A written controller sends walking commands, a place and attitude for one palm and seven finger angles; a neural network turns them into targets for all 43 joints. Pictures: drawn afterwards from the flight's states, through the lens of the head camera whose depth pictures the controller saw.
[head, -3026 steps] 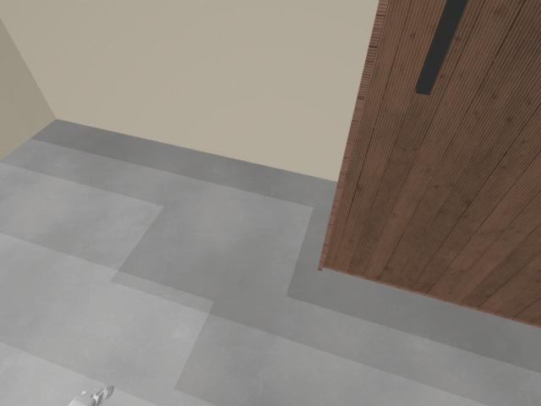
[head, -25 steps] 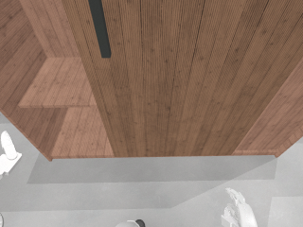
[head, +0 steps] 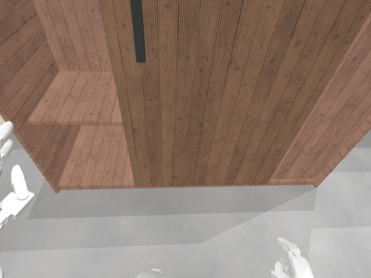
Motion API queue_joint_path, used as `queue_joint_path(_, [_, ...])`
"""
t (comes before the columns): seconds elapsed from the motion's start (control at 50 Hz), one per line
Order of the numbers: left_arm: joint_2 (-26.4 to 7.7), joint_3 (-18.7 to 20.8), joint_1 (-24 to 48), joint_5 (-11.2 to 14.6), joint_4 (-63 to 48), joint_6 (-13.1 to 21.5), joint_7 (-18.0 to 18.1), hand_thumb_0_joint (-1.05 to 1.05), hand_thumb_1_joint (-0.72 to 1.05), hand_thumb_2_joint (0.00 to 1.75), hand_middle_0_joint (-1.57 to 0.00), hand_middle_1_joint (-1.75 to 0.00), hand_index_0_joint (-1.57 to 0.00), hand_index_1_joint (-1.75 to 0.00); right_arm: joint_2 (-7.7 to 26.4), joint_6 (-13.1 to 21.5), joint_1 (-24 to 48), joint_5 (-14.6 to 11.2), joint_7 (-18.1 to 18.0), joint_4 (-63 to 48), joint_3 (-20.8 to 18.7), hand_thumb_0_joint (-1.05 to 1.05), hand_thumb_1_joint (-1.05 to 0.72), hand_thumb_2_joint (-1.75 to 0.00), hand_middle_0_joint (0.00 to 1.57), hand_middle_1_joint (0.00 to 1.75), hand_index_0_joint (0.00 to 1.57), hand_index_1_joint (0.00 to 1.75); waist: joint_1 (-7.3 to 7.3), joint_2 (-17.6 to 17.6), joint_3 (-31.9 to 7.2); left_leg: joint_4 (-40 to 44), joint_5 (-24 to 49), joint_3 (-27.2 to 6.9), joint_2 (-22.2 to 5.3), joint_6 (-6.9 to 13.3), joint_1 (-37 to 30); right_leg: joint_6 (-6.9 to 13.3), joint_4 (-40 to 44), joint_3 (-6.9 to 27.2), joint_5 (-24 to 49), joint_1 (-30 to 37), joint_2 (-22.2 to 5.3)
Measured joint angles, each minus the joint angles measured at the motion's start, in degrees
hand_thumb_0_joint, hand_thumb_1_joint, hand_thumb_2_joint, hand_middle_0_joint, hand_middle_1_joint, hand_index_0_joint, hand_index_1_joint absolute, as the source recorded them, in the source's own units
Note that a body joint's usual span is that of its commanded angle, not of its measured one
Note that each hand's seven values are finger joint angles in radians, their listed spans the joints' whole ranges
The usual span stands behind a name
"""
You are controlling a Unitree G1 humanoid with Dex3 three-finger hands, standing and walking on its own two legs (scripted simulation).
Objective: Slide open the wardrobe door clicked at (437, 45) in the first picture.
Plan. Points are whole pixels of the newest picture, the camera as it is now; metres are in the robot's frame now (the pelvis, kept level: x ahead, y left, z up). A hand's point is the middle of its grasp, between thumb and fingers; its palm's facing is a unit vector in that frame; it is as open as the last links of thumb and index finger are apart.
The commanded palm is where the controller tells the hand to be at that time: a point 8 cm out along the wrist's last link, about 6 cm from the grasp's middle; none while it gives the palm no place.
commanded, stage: stop stepping back and stand still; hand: left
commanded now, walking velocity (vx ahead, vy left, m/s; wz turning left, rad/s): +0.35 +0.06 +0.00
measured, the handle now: (137, 8) +0.72 +0.22 +0.27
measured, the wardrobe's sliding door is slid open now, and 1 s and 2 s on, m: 0.45 0.45 0.45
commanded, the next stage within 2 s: let the arm hang, fingers relaxed in 0.96 s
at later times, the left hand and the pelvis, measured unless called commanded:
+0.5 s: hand (7, 194) +0.18 +0.30 +0.16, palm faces +0.46 -0.78 -0.43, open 7.4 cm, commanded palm +0.12 +0.33 +0.18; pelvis -0.02 +0.03 -0.01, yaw +1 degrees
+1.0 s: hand (10, 181) +0.22 +0.32 +0.15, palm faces +0.42 -0.81 -0.41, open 7.4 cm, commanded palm +0.15 +0.36 +0.18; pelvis +0.01 +0.06 +0.00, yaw +0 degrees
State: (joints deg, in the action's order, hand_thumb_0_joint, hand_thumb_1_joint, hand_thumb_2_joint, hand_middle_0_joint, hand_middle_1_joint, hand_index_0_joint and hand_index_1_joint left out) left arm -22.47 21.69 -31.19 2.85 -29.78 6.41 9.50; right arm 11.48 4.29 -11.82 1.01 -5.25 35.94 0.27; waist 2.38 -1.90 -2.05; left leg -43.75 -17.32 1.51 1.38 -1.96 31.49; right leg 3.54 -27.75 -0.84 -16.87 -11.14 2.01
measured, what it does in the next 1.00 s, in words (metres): steps on the spot: left foot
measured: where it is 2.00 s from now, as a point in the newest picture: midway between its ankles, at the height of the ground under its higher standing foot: outside the picture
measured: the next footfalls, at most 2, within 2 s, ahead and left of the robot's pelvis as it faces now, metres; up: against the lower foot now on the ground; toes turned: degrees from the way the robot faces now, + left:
left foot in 0.16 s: +0.05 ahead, +0.15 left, +0.00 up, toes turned +4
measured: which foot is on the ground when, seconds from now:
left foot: up 0.00-0.14, down 0.16-1.00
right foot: down 0.00-1.00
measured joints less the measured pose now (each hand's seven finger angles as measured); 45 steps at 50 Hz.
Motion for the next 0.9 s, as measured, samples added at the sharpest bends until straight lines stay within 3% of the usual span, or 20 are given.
queue_joint_path(0.06, [0.9,-0.3,1.5,-0.5,2.0,0.7,0.3,0.01,0.88,0.90,-0.21,-0.30,-0.21,-0.30,0.1,-0.6,-3.0,-0.5,-0.1,2.8,0.1,0.01,-0.90,-0.90,0.21,0.30,0.20,0.30,-0.04,-0.9,-2.6,-6.6,-1.2,0.1,-0.8,0.3,-2.4,-1.6,1.0,0.0,0.4,0.0,-1.0])
queue_joint_path(0.16, [2.0,-0.8,6.8,-1.2,7.0,1.2,1.3,0.01,0.88,0.90,-0.21,-0.30,-0.21,-0.30,1.9,0.5,-6.2,-0.9,-1.3,4.0,-0.7,0.01,-0.90,-0.90,0.21,0.30,0.20,0.30,-3.03,0.9,-4.5,9.5,-3.6,0.5,-3.9,2.9,-14.7,-3.2,-3.6,-3.0,-1.8,-2.5,-2.0])
queue_joint_path(0.22, [1.7,0.8,5.6,-0.8,8.4,1.2,1.4,0.01,0.89,0.90,-0.20,-0.30,-0.21,-0.30,1.2,0.4,-4.7,-1.0,-1.5,3.7,-0.6,0.01,-0.90,-0.90,0.21,0.30,0.20,0.30,-3.83,0.1,-2.6,8.9,-1.3,2.6,-2.7,3.7,-15.2,-3.1,-10.7,-0.9,-6.7,-5.4,-2.5])
queue_joint_path(0.28, [0.3,1.9,2.6,-0.9,7.4,1.1,0.9,0.01,0.89,0.90,-0.20,-0.30,-0.21,-0.30,-0.8,1.7,-4.4,-0.4,-1.1,2.9,0.1,0.01,-0.90,-0.90,0.20,0.30,0.20,0.30,-4.83,-0.1,-1.4,11.6,0.0,3.8,-2.6,3.8,-16.9,-3.3,-17.4,-1.3,-8.9,-8.3,-1.8])
queue_joint_path(0.36, [-1.1,1.7,1.5,-1.1,3.9,1.8,0.6,0.01,0.89,0.90,-0.20,-0.30,-0.21,-0.30,-2.4,3.1,-4.6,-0.4,0.0,2.7,1.5,0.01,-0.90,-0.90,0.20,0.30,0.20,0.30,-4.14,0.3,0.3,13.8,1.4,3.8,-3.3,3.4,-18.3,-3.7,-9.0,-4.2,-6.3,-6.2,-1.4])
queue_joint_path(0.4, [-1.8,1.9,1.4,-1.4,2.8,2.6,0.6,0.01,0.89,0.90,-0.21,-0.30,-0.21,-0.30,-2.6,3.1,-4.2,-0.3,0.4,2.2,1.9,0.01,-0.90,-0.90,0.21,0.30,0.20,0.30,-3.71,0.7,0.7,11.5,0.2,4.0,-3.6,3.1,-17.2,-2.5,-2.8,-4.9,-1.8,-4.2,-1.4])
queue_joint_path(0.44, [-1.7,1.7,1.9,-1.6,2.9,3.3,0.4,0.01,0.89,0.90,-0.21,-0.30,-0.21,-0.30,-2.0,2.5,-3.3,-0.2,0.7,2.2,1.6,0.01,-0.90,-0.90,0.21,0.30,0.20,0.30,-3.49,2.2,1.2,6.9,-3.0,3.2,-4.2,2.9,-15.0,-1.0,-3.1,-5.4,3.6,-4.8,-0.8])
queue_joint_path(0.52, [0.2,0.7,3.1,-1.2,4.5,3.7,0.0,0.01,0.88,0.90,-0.21,-0.30,-0.21,-0.30,-0.6,1.0,-1.4,-0.7,1.1,4.0,0.4,0.01,-0.90,-0.90,0.21,0.30,0.20,0.30,-2.53,2.9,1.1,-2.6,-8.7,1.7,-3.4,2.2,-10.9,-0.9,-3.6,-5.1,1.7,-4.7,-0.9])
queue_joint_path(0.62, [1.3,1.0,2.5,-0.8,4.8,3.3,0.2,0.01,0.88,0.90,-0.21,-0.30,-0.21,-0.30,0.8,1.3,-0.8,-0.8,0.3,2.4,-0.1,0.01,-0.90,-0.90,0.21,0.30,0.20,0.30,-2.74,1.7,2.3,8.6,0.8,1.6,-3.2,3.1,-14.6,-2.6,-5.5,-4.8,0.1,-3.7,-2.1])
queue_joint_path(0.78, [1.3,1.0,4.1,-1.8,4.6,3.4,0.4,0.01,0.88,0.90,-0.21,-0.30,-0.21,-0.30,-0.3,3.0,0.2,-0.7,0.0,-0.1,0.4,0.01,-0.90,-0.90,0.20,0.30,0.20,0.30,-1.05,0.2,2.5,12.2,1.2,2.7,-2.1,4.2,-16.5,-3.7,-0.8,-3.7,1.7,-1.7,-2.8])
queue_joint_path(0.9, [1.4,0.3,4.4,-1.4,4.5,3.5,0.1,0.01,0.89,0.90,-0.21,-0.30,-0.21,-0.30,-1.2,2.7,2.4,-0.8,0.6,-1.1,1.1,0.01,-0.90,-0.90,0.21,0.30,0.20,0.30,-1.48,1.0,2.9,13.4,1.6,2.9,-2.3,4.2,-16.6,-3.8,1.4,-3.4,2.9,-1.3,-2.5])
